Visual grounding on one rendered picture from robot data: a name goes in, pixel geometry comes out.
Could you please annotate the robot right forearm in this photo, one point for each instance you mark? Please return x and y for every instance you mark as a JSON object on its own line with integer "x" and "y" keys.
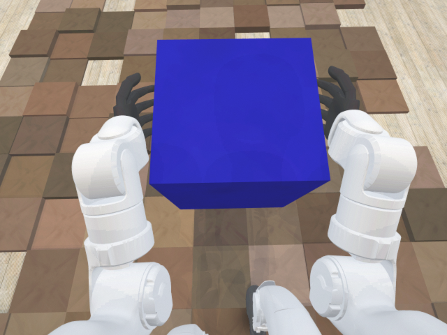
{"x": 378, "y": 170}

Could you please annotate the left robot hand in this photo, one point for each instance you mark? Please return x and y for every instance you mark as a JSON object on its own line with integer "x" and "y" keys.
{"x": 126, "y": 99}

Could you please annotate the robot left forearm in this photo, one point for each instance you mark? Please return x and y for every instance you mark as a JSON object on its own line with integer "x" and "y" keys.
{"x": 106, "y": 176}

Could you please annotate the robot right foot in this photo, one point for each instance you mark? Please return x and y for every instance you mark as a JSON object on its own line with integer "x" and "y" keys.
{"x": 249, "y": 306}

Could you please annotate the left robot upper arm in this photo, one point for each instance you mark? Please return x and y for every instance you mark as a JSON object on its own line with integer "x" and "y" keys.
{"x": 130, "y": 301}

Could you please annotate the right robot thigh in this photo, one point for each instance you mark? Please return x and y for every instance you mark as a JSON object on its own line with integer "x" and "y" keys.
{"x": 281, "y": 312}

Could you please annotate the carton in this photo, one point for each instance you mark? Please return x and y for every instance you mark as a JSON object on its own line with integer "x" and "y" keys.
{"x": 236, "y": 123}

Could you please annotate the right robot hand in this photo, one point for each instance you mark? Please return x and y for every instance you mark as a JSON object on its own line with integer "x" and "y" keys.
{"x": 343, "y": 99}

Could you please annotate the right robot upper arm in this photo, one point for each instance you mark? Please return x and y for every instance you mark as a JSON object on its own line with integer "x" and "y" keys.
{"x": 358, "y": 298}

